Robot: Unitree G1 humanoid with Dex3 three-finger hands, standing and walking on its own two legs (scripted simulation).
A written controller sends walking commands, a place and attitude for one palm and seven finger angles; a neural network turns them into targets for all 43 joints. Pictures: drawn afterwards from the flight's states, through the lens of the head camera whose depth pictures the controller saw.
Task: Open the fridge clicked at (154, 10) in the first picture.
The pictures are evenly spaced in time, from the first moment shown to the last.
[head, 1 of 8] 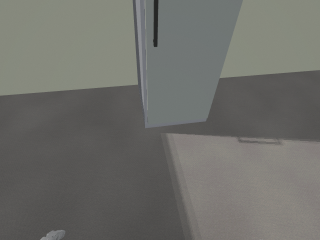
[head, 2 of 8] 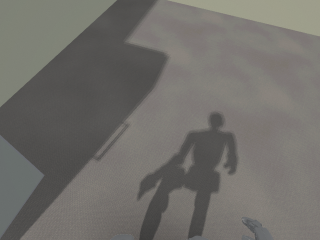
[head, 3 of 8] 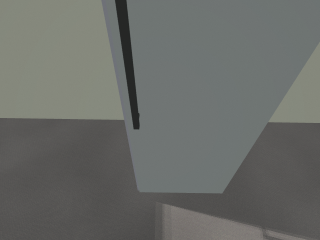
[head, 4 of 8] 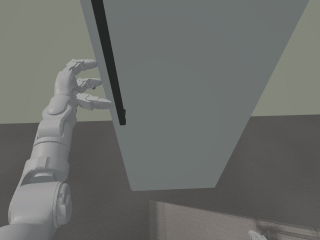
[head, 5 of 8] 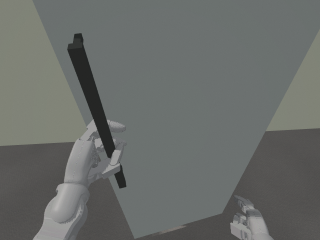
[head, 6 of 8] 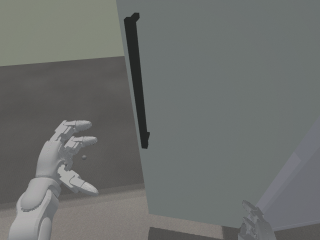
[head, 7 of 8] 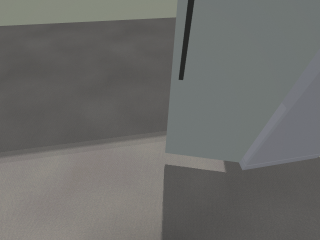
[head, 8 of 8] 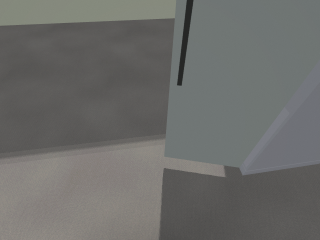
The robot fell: no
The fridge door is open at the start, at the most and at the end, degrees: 0 80 72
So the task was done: yes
